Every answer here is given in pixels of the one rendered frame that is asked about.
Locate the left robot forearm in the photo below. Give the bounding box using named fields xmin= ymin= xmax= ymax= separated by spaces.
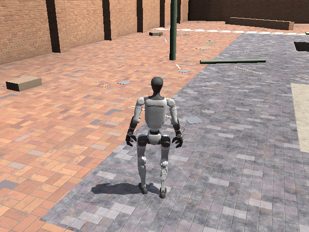
xmin=127 ymin=116 xmax=137 ymax=136

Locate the robot right foot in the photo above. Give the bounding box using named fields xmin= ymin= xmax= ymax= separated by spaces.
xmin=160 ymin=187 xmax=167 ymax=199

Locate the right robot upper arm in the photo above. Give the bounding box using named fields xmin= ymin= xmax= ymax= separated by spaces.
xmin=166 ymin=98 xmax=178 ymax=125

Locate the robot head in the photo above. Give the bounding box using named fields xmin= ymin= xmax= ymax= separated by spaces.
xmin=148 ymin=77 xmax=164 ymax=100

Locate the right robot hand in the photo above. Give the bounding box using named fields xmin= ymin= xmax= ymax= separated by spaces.
xmin=172 ymin=137 xmax=183 ymax=148

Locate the left robot upper arm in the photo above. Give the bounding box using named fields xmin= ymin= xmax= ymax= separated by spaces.
xmin=133 ymin=97 xmax=146 ymax=124

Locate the left robot hand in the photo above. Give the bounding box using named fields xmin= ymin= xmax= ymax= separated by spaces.
xmin=126 ymin=135 xmax=137 ymax=146

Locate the right robot forearm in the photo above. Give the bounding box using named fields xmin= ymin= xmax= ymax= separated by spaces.
xmin=173 ymin=118 xmax=182 ymax=138

